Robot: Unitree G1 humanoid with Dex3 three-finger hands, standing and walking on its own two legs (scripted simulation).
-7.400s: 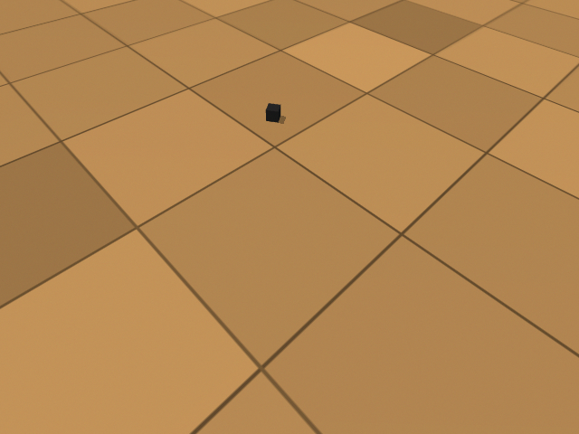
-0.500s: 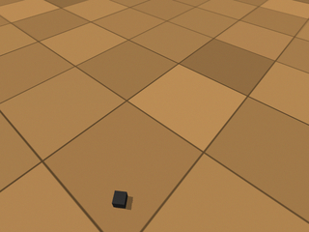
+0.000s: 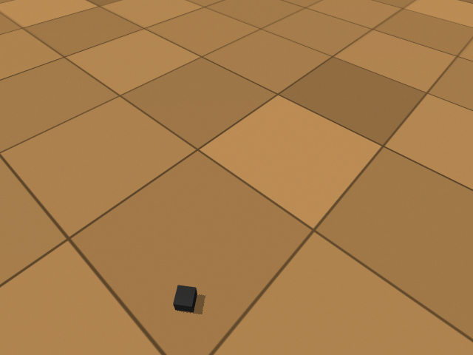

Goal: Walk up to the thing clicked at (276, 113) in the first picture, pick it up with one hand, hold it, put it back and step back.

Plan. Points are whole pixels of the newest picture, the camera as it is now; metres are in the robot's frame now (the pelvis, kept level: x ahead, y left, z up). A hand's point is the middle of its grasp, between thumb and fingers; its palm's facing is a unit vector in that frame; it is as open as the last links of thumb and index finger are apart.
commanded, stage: stand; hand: left
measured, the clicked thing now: (185, 298) +0.45 +0.19 -0.75
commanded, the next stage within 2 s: none
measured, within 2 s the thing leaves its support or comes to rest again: neither
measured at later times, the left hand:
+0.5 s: hand out of the picture +0.09 +0.26 -0.16, palm faces -0.03 -0.94 -0.34, open 7.4 cm
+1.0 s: hand out of the picture +0.08 +0.25 -0.16, palm faces -0.02 -0.94 -0.35, open 7.4 cm
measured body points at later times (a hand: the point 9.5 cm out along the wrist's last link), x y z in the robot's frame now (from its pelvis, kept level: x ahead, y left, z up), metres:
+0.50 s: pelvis +0.02 +0.00 +0.00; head +0.02 +0.00 +0.45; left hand +0.10 +0.31 -0.13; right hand +0.10 -0.30 -0.13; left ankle +0.01 +0.13 -0.75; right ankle +0.03 -0.13 -0.75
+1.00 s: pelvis +0.01 +0.00 +0.00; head +0.02 +0.00 +0.45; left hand +0.08 +0.30 -0.13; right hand +0.09 -0.30 -0.13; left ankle +0.01 +0.13 -0.75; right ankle +0.03 -0.13 -0.75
